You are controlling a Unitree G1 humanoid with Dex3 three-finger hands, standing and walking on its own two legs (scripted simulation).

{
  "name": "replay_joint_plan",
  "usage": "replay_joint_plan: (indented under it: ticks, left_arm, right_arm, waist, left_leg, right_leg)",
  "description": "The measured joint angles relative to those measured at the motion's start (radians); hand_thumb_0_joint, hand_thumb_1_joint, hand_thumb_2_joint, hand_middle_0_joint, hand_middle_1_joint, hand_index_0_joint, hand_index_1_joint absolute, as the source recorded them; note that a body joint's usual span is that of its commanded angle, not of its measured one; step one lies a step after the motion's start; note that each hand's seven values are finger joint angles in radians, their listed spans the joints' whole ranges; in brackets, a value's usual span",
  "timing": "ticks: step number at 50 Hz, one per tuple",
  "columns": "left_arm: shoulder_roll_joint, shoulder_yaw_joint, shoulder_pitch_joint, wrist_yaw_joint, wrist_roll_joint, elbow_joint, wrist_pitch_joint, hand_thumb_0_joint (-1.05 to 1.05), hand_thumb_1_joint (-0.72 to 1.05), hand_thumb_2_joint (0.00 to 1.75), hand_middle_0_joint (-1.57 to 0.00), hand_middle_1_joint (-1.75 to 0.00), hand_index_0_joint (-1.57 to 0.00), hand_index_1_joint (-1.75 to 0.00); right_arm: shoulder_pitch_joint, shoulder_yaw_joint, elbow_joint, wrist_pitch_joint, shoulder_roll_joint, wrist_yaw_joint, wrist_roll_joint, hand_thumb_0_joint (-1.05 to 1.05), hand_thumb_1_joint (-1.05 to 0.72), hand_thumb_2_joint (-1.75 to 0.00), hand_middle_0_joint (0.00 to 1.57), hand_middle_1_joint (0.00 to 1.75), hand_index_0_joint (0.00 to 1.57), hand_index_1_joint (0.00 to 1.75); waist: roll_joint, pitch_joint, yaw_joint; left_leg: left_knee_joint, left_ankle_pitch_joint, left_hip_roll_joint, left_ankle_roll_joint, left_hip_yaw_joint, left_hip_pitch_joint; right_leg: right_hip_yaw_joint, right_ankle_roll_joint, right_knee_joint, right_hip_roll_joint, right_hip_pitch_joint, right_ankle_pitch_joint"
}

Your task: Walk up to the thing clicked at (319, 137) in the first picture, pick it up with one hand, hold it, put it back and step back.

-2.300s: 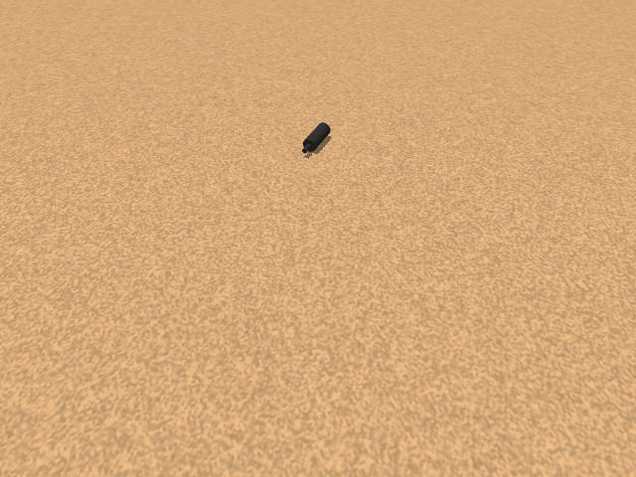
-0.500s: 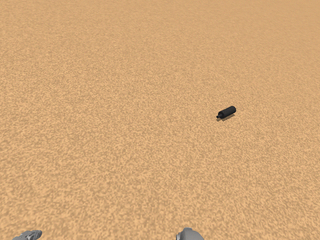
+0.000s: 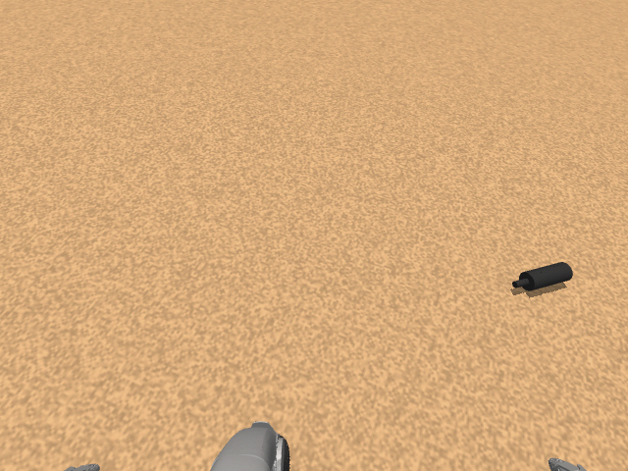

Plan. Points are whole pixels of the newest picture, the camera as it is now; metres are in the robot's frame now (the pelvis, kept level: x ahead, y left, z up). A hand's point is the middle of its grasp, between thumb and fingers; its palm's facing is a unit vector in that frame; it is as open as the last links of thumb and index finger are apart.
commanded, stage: walk up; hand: left
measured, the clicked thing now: (539, 277) +0.94 -0.79 -0.72
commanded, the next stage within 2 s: none
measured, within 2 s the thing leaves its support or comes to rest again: neither
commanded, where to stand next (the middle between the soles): +0.68 -1.16 m, yaw +25 degrees
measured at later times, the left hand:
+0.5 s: hand (280, 389) +0.25 +0.08 -0.15, palm faces +0.07 -0.92 -0.39, open 7.4 cm
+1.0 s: hand (411, 392) +0.28 -0.13 -0.17, palm faces +0.17 -0.95 -0.26, open 7.4 cm
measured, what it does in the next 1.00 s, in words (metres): steps to the right: left foot, then right foot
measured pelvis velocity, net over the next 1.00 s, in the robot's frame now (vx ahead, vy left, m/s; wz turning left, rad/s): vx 0.28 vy -0.39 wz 0.26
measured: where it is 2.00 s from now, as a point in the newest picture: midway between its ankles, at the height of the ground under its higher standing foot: (567, 396)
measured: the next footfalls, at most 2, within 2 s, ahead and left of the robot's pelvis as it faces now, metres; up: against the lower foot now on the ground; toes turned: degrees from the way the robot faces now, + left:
left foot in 0.02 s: +0.19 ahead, +0.07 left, +0.00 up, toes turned +7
right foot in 0.46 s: +0.28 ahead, -0.38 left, +0.00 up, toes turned +4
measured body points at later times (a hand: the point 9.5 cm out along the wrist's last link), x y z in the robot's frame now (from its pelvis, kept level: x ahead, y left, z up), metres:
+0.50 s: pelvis +0.17 -0.23 -0.03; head +0.18 -0.21 +0.42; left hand +0.25 +0.13 -0.12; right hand +0.21 -0.62 -0.10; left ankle +0.14 +0.03 -0.70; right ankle +0.24 -0.38 -0.72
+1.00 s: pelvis +0.28 -0.39 -0.01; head +0.29 -0.34 +0.44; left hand +0.27 -0.08 -0.15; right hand +0.43 -0.71 -0.07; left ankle +0.33 -0.26 -0.72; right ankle +0.33 -0.52 -0.65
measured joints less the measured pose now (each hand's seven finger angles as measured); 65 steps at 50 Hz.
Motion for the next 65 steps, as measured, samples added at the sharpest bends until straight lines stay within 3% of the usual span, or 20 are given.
replay_joint_plan:
  ticks: [1, 3, 6, 9, 16, 22, 24, 25, 29, 34, 38, 41, 42, 43, 46, 53, 59, 61, 63, 65]
  left_arm:
    - [0.004, 0.002, 0.015, 0.0, 0.001, -0.009, 0.006, 0.0, 0.9, 0.9, -0.21, -0.3, -0.2, -0.3]
    - [0.008, 0.01, 0.029, 0.008, 0.008, -0.015, 0.019, 0.01, 0.9, 0.9, -0.21, -0.3, -0.2, -0.3]
    - [-0.004, 0.001, 0.031, 0.006, 0.018, -0.024, 0.046, 0.01, 0.91, 0.9, -0.2, -0.3, -0.2, -0.3]
    - [0.006, -0.007, 0.022, -0.008, 0.015, -0.02, 0.06, 0.01, 0.91, 0.9, -0.2, -0.3, -0.2, -0.3]
    - [0.057, 0.03, -0.037, -0.04, 0.011, -0.062, 0.065, 0.01, 0.91, 0.9, -0.21, -0.3, -0.2, -0.3]
    - [0.093, 0.06, -0.05, -0.037, 0.01, -0.064, 0.069, 0.0, 0.91, 0.9, -0.2, -0.3, -0.2, -0.3]
    - [0.066, 0.062, -0.056, -0.025, 0.013, -0.059, 0.047, 0.0, 0.91, 0.9, -0.2, -0.3, -0.2, -0.3]
    - [0.046, 0.053, -0.055, -0.019, 0.018, -0.06, 0.035, 0.0, 0.91, 0.9, -0.2, -0.3, -0.2, -0.3]
    - [-0.018, 0.018, -0.011, 0.002, 0.001, -0.041, 0.024, 0.0, 0.91, 0.9, -0.2, -0.3, -0.2, -0.3]
    - [-0.026, 0.01, 0.045, 0.017, 0.0, -0.018, 0.022, 0.0, 0.9, 0.9, -0.21, -0.3, -0.2, -0.3]
    - [-0.006, 0.018, 0.057, 0.025, 0.011, -0.03, 0.029, 0.0, 0.9, 0.9, -0.21, -0.3, -0.2, -0.3]
    - [0.005, 0.016, 0.065, 0.024, 0.019, -0.049, 0.048, 0.01, 0.9, 0.9, -0.21, -0.3, -0.2, -0.3]
    - [0.003, 0.014, 0.069, 0.025, 0.018, -0.054, 0.051, 0.01, 0.9, 0.9, -0.21, -0.3, -0.2, -0.3]
    - [-0.005, 0.014, 0.061, 0.027, 0.019, -0.053, 0.056, 0.01, 0.9, 0.9, -0.21, -0.3, -0.2, -0.3]
    - [-0.032, -0.004, 0.054, 0.024, 0.026, -0.055, 0.078, 0.01, 0.91, 0.9, -0.2, -0.3, -0.2, -0.3]
    - [0.013, 0.014, 0.014, -0.013, 0.023, -0.062, 0.086, 0.01, 0.9, 0.9, -0.21, -0.3, -0.2, -0.3]
    - [0.085, 0.054, -0.008, -0.022, 0.015, -0.056, 0.1, 0.0, 0.91, 0.9, -0.21, -0.3, -0.2, -0.3]
    - [0.098, 0.063, -0.003, -0.02, 0.013, -0.052, 0.096, 0.0, 0.91, 0.9, -0.2, -0.3, -0.2, -0.3]
    - [0.086, 0.069, 0.002, -0.01, 0.014, -0.043, 0.076, 0.0, 0.91, 0.9, -0.2, -0.3, -0.2, -0.3]
    - [0.052, 0.054, 0.01, 0.001, 0.024, -0.038, 0.062, 0.0, 0.91, 0.9, -0.2, -0.3, -0.2, -0.3]
  right_arm:
    - [0.017, -0.002, -0.008, -0.004, -0.001, -0.004, -0.002, 0.01, -0.9, -0.9, 0.21, 0.3, 0.2, 0.3]
    - [0.036, -0.011, -0.012, -0.005, 0.005, -0.021, -0.012, 0.0, -0.9, -0.9, 0.21, 0.3, 0.2, 0.3]
    - [0.041, -0.008, -0.021, 0.014, 0.008, -0.046, 0.002, 0.0, -0.9, -0.9, 0.21, 0.3, 0.2, 0.3]
    - [0.061, -0.001, -0.012, 0.018, 0.02, -0.062, 0.003, 0.01, -0.9, -0.9, 0.21, 0.3, 0.2, 0.3]
    - [0.153, 0.009, 0.047, 0.003, -0.002, -0.033, -0.028, 0.01, -0.89, -0.9, 0.21, 0.3, 0.21, 0.3]
    - [0.176, -0.014, 0.071, 0.013, -0.057, -0.025, -0.044, 0.01, -0.89, -0.9, 0.21, 0.3, 0.21, 0.3]
    - [0.159, -0.028, 0.092, 0.035, -0.097, -0.039, -0.044, 0.01, -0.89, -0.9, 0.21, 0.3, 0.21, 0.3]
    - [0.146, -0.036, 0.109, 0.051, -0.108, -0.052, -0.039, 0.01, -0.89, -0.9, 0.21, 0.3, 0.21, 0.3]
    - [0.083, -0.035, 0.148, 0.073, -0.088, -0.077, -0.016, 0.01, -0.9, -0.9, 0.21, 0.3, 0.2, 0.3]
    - [0.035, -0.005, 0.112, 0.026, -0.041, -0.056, -0.006, 0.01, -0.9, -0.9, 0.21, 0.3, 0.2, 0.3]
    - [0.018, 0.017, 0.083, 0.018, 0.003, -0.045, -0.004, 0.01, -0.9, -0.9, 0.21, 0.3, 0.2, 0.3]
    - [0.04, 0.026, 0.055, 0.009, 0.024, -0.044, 0.0, 0.01, -0.9, -0.9, 0.21, 0.3, 0.2, 0.3]
    - [0.05, 0.024, 0.044, 0.005, 0.023, -0.047, -0.005, 0.01, -0.9, -0.9, 0.21, 0.3, 0.2, 0.3]
    - [0.051, 0.019, 0.036, 0.007, 0.024, -0.054, -0.011, 0.01, -0.89, -0.9, 0.21, 0.3, 0.2, 0.3]
    - [0.043, 0.015, 0.021, 0.027, 0.012, -0.071, -0.006, 0.0, -0.89, -0.9, 0.21, 0.3, 0.21, 0.3]
    - [0.079, 0.009, 0.039, 0.023, -0.003, -0.059, -0.022, 0.01, -0.89, -0.9, 0.21, 0.3, 0.21, 0.3]
    - [0.107, -0.008, 0.058, 0.023, -0.052, -0.044, -0.047, 0.01, -0.89, -0.9, 0.21, 0.3, 0.21, 0.3]
    - [0.107, -0.016, 0.068, 0.032, -0.077, -0.045, -0.051, 0.01, -0.89, -0.9, 0.21, 0.3, 0.21, 0.3]
    - [0.093, -0.029, 0.091, 0.053, -0.112, -0.053, -0.053, 0.01, -0.89, -0.9, 0.21, 0.3, 0.21, 0.3]
    - [0.079, -0.045, 0.127, 0.085, -0.124, -0.076, -0.04, 0.01, -0.89, -0.9, 0.21, 0.3, 0.21, 0.3]
  waist:
    - [-0.005, -0.006, 0.0]
    - [-0.042, -0.012, -0.019]
    - [-0.077, 0.006, -0.046]
    - [-0.099, 0.003, -0.086]
    - [-0.105, -0.025, -0.119]
    - [-0.083, -0.062, -0.145]
    - [-0.014, -0.049, -0.136]
    - [0.014, -0.044, -0.128]
    - [0.04, -0.055, -0.086]
    - [0.043, -0.05, -0.037]
    - [0.015, -0.018, -0.008]
    - [-0.017, -0.012, -0.001]
    - [-0.028, -0.014, -0.008]
    - [-0.045, -0.004, -0.021]
    - [-0.06, 0.007, -0.051]
    - [-0.087, -0.027, -0.106]
    - [-0.08, -0.053, -0.131]
    - [-0.066, -0.061, -0.135]
    - [-0.018, -0.054, -0.124]
    - [0.02, -0.05, -0.108]
  left_leg:
    - [-0.042, 0.023, -0.007, 0.007, 0.008, 0.039]
    - [-0.003, -0.118, -0.034, 0.039, 0.004, 0.058]
    - [0.072, -0.17, -0.029, 0.026, 0.007, 0.067]
    - [0.036, -0.173, -0.011, -0.004, -0.02, 0.123]
    - [0.017, -0.22, 0.065, -0.038, -0.14, 0.164]
    - [0.044, -0.286, 0.145, -0.052, -0.234, 0.154]
    - [0.153, -0.342, 0.189, -0.012, -0.299, 0.118]
    - [0.27, -0.393, 0.169, -0.004, -0.326, 0.078]
    - [0.535, -0.396, 0.047, -0.001, -0.205, -0.024]
    - [0.383, -0.326, -0.022, -0.001, -0.083, -0.044]
    - [0.184, -0.256, -0.036, 0.009, -0.026, -0.004]
    - [0.004, -0.118, -0.041, 0.022, -0.004, 0.093]
    - [-0.025, -0.137, -0.048, 0.042, -0.011, 0.116]
    - [-0.001, -0.155, -0.058, 0.046, -0.014, 0.109]
    - [0.038, -0.176, -0.039, 0.031, -0.019, 0.113]
    - [0.005, -0.172, 0.048, -0.023, -0.091, 0.14]
    - [0.037, -0.202, 0.14, -0.038, -0.168, 0.098]
    - [0.053, -0.213, 0.173, -0.046, -0.195, 0.081]
    - [0.128, -0.311, 0.206, -0.02, -0.258, 0.05]
    - [0.326, -0.429, 0.152, -0.014, -0.31, -0.018]
  right_leg:
    - [-0.008, -0.004, 0.054, 0.004, 0.0, -0.045]
    - [0.019, 0.001, 0.248, -0.012, -0.058, -0.099]
    - [0.151, 0.045, 0.586, 0.01, -0.226, -0.069]
    - [0.208, 0.067, 0.695, -0.029, -0.364, 0.001]
    - [0.298, 0.082, 0.471, -0.16, -0.483, 0.07]
    - [0.252, 0.079, 0.265, -0.156, -0.412, 0.088]
    - [0.195, 0.115, 0.27, -0.106, -0.384, 0.115]
    - [0.168, 0.117, 0.297, -0.094, -0.381, 0.091]
    - [0.118, 0.082, 0.22, -0.082, -0.295, 0.084]
    - [0.062, 0.017, 0.07, -0.031, -0.186, 0.12]
    - [0.011, -0.026, 0.04, 0.011, -0.141, 0.1]
    - [-0.021, -0.047, 0.093, 0.028, -0.138, 0.043]
    - [-0.02, -0.039, 0.154, 0.026, -0.161, 0.014]
    - [0.015, -0.005, 0.244, 0.023, -0.196, -0.012]
    - [0.143, 0.071, 0.542, 0.038, -0.329, -0.043]
    - [0.299, 0.088, 0.59, -0.086, -0.455, 0.073]
    - [0.294, 0.097, 0.422, -0.139, -0.42, 0.02]
    - [0.262, 0.087, 0.329, -0.136, -0.373, 0.011]
    - [0.224, 0.116, 0.28, -0.095, -0.341, 0.052]
    - [0.19, 0.116, 0.321, -0.072, -0.347, 0.029]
